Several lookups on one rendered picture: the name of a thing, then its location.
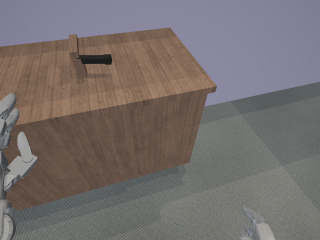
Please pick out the counter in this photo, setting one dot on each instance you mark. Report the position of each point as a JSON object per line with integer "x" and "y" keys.
{"x": 95, "y": 125}

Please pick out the robot right hand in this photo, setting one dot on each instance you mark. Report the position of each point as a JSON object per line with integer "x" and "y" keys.
{"x": 262, "y": 231}

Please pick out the robot left hand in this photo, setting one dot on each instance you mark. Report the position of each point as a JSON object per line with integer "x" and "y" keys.
{"x": 21, "y": 165}

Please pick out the robot left forearm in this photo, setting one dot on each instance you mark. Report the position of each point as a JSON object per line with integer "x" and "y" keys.
{"x": 7, "y": 223}

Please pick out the tap lever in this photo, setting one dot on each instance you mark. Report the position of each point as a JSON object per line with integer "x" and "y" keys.
{"x": 96, "y": 59}

